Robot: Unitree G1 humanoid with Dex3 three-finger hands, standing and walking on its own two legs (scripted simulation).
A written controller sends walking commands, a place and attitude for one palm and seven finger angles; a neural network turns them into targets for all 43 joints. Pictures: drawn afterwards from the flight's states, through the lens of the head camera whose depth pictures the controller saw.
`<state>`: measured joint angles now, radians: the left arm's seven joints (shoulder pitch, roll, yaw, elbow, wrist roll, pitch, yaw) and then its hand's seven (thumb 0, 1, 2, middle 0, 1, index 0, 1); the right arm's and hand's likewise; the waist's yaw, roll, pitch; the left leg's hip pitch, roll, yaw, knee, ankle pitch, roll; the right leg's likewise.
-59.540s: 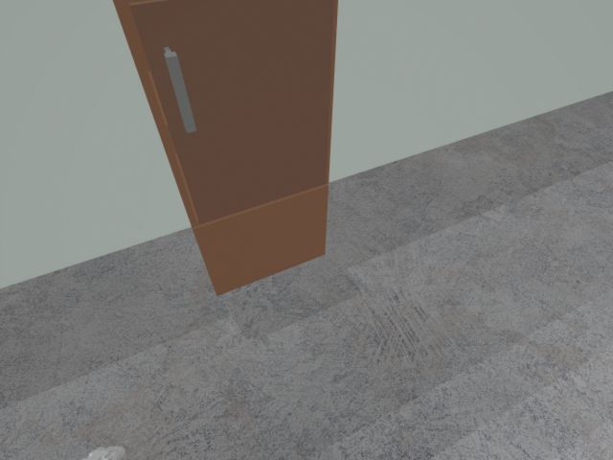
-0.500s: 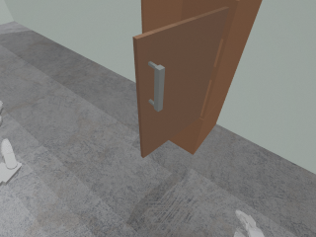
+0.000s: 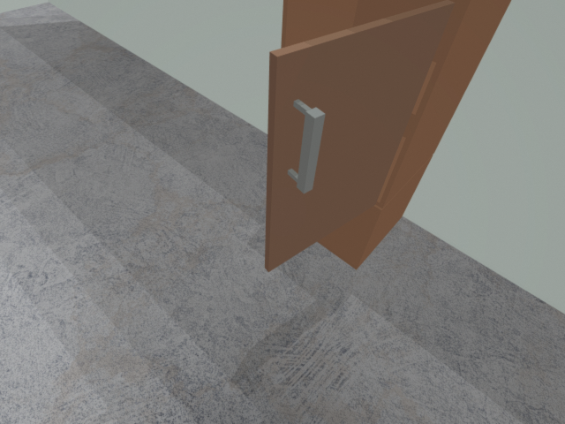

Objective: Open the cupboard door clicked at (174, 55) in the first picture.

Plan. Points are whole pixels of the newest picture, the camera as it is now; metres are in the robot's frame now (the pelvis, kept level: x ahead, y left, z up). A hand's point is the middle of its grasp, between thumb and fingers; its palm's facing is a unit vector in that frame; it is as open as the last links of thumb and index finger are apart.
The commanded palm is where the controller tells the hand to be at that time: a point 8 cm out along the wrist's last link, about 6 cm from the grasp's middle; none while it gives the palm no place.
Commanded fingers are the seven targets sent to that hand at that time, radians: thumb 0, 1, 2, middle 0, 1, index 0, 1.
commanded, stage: let the arm hang, fingers relaxed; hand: left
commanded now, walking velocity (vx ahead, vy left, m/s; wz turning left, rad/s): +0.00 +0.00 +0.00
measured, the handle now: (302, 148) +0.54 +0.00 +0.08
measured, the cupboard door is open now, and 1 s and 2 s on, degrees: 79 79 79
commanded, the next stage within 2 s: look to check the result in 0.74 s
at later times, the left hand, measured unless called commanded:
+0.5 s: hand out of the picture -0.01 +0.17 -0.17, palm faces +0.01 -0.98 -0.18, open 7.4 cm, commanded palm none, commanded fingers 0.00 0.90 0.90 -0.20 -0.30 -0.20 -0.30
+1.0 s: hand out of the picture -0.01 +0.17 -0.17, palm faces +0.02 -0.98 -0.18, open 7.4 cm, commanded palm none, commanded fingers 0.00 0.90 0.90 -0.20 -0.30 -0.20 -0.30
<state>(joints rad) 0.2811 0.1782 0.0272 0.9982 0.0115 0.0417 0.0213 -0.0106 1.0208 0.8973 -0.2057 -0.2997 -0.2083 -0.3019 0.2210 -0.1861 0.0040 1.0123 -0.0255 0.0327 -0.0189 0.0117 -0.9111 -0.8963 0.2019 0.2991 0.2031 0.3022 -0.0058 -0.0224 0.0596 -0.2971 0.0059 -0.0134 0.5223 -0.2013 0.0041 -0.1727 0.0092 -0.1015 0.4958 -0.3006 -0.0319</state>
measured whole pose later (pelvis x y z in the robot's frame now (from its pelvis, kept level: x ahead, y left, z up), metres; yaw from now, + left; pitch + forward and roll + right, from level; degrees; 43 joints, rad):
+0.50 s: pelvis +0.00 +0.01 +0.01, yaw -2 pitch -2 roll +0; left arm 0.30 0.10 0.01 1.15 0.01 0.00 0.03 0.01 0.91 0.90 -0.20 -0.30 -0.20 -0.30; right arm 0.31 -0.11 0.00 1.14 -0.02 0.02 -0.03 0.01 -0.91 -0.90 0.20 0.30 0.20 0.30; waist -0.02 0.04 0.03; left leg -0.24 -0.02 0.03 0.43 -0.16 0.03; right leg -0.14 -0.02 -0.06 0.45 -0.27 -0.01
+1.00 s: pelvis +0.01 +0.01 +0.01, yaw -1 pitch -2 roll +0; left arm 0.30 0.12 0.01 1.15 0.01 0.00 0.03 0.01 0.91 0.90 -0.20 -0.30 -0.20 -0.30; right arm 0.29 -0.14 0.00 1.14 -0.02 0.01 -0.03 0.01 -0.91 -0.90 0.20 0.30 0.20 0.30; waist -0.01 0.02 0.05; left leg -0.23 -0.01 0.02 0.42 -0.17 0.02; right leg -0.13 -0.01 -0.07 0.43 -0.27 -0.01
